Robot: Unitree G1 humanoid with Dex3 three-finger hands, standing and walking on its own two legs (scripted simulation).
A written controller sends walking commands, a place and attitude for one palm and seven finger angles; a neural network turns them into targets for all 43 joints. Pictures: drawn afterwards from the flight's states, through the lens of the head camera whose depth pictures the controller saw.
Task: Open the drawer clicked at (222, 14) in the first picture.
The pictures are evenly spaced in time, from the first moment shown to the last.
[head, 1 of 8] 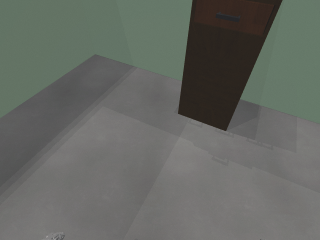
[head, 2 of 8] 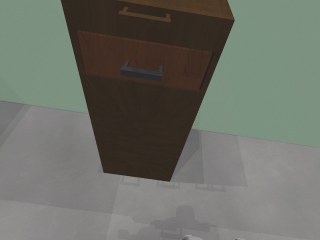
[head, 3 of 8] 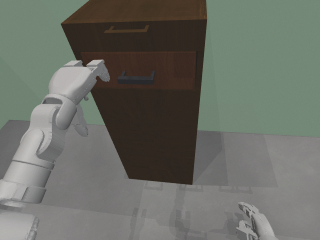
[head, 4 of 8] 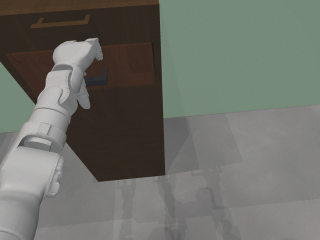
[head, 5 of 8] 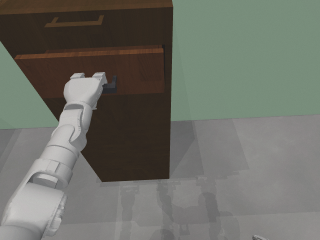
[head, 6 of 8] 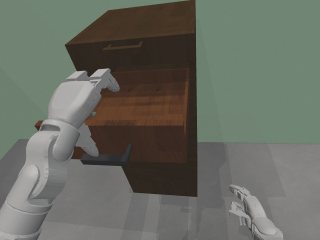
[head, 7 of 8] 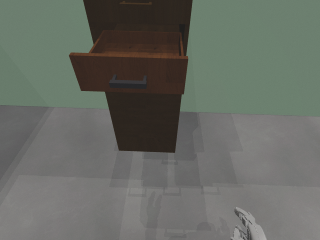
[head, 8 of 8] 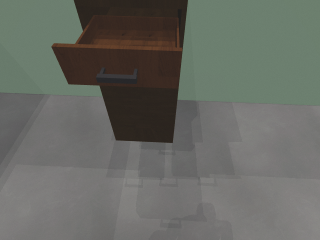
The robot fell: no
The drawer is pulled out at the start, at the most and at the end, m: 0.00 0.30 0.30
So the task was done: yes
